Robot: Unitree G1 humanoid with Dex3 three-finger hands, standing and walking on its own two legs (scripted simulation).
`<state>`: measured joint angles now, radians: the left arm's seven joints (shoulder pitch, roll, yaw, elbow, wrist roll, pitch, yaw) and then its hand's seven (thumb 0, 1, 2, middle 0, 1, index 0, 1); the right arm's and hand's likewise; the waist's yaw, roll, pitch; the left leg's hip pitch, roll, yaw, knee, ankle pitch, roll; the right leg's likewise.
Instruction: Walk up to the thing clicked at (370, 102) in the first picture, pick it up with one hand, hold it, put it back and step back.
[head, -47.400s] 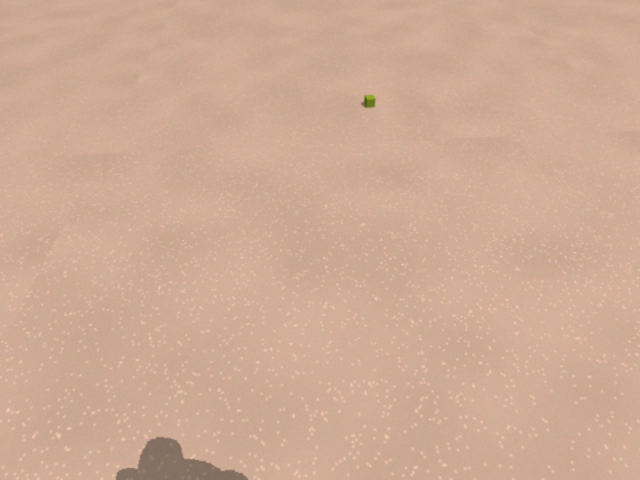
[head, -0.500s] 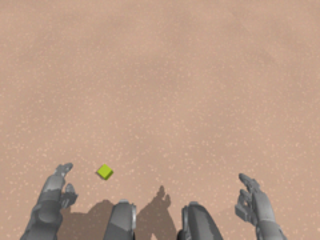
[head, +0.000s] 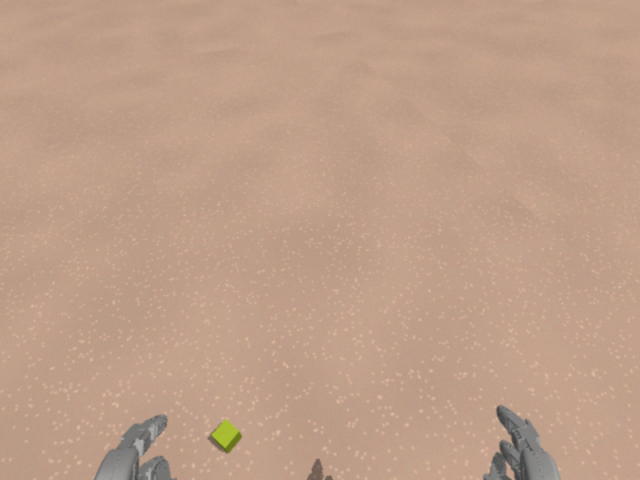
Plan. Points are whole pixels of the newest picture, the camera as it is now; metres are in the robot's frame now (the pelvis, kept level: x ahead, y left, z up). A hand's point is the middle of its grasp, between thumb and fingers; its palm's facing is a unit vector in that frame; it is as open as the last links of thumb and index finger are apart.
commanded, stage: home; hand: left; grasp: from above
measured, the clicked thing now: (227, 436) +0.40 +0.25 -0.69
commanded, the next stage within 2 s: stand in 1.88 s
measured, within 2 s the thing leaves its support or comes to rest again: neither
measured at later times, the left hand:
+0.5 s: hand out of the picture +0.15 +0.18 -0.05, palm faces +0.05 -0.98 -0.20, open 7.4 cm
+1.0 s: hand out of the picture +0.16 +0.17 -0.05, palm faces +0.04 -0.98 -0.20, open 7.4 cm
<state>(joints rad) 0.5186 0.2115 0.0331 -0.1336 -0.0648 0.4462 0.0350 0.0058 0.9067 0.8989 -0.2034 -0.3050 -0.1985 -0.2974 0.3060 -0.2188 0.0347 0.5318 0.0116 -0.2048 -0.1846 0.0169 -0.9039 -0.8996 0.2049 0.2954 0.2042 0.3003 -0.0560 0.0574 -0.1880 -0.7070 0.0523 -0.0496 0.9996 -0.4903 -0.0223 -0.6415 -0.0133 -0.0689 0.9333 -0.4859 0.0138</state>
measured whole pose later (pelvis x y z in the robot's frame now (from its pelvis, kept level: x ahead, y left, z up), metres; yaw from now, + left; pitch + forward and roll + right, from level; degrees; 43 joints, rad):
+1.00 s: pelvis -0.01 +0.00 +0.00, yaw +0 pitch +10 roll -2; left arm 0.50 0.22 0.03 -0.12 -0.06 0.45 0.02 0.01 0.91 0.90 -0.20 -0.30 -0.20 -0.29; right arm 0.28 -0.22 0.03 0.55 0.01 -0.24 -0.19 0.02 -0.90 -0.90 0.21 0.30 0.21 0.30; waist -0.04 0.05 -0.16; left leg -0.69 0.05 -0.05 1.01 -0.49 -0.03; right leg -0.63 -0.01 -0.07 0.95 -0.49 0.01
